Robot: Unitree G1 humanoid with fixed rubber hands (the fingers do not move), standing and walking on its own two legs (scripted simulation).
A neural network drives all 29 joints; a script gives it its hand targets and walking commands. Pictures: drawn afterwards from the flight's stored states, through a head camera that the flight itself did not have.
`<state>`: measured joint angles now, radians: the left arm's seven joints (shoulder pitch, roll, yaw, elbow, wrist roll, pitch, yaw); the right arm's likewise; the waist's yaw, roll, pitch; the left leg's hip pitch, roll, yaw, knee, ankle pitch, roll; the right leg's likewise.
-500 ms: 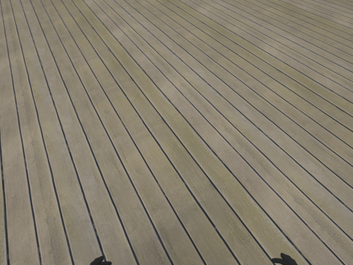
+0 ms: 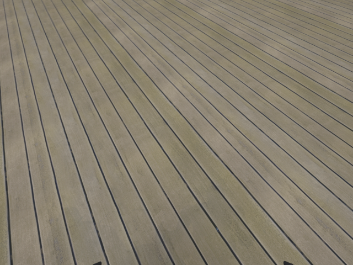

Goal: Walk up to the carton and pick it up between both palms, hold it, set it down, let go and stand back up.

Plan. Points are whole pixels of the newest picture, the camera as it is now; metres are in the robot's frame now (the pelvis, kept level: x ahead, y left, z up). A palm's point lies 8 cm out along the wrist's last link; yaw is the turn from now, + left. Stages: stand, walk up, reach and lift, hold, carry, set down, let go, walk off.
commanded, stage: stand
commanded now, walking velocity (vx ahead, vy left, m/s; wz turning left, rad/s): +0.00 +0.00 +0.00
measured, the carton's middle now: out of the picture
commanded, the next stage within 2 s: walk up in 0.02 s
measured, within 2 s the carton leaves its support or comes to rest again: neither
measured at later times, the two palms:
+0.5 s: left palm out of the picture +0.09 +0.24 -0.11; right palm out of the picture +0.05 -0.32 -0.14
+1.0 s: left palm out of the picture +0.10 +0.14 -0.12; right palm out of the picture -0.28 -0.28 -0.09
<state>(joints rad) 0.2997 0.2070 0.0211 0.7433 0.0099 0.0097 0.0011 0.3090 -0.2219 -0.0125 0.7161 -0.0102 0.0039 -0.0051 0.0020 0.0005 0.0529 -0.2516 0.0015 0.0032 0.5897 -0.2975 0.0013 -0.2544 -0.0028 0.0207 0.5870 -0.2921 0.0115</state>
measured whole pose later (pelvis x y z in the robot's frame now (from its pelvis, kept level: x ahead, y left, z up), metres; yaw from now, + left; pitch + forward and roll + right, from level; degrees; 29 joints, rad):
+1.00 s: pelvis -0.15 -0.01 +0.00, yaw -42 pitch -5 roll +1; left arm 0.24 0.34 0.07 0.74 0.07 0.12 -0.10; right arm 0.24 -0.28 -0.06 0.78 -0.06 -0.01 -0.06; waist 0.00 -0.06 0.12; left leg -0.27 0.08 0.21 0.56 -0.19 0.03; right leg -0.56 -0.05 0.11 1.25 -0.28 0.08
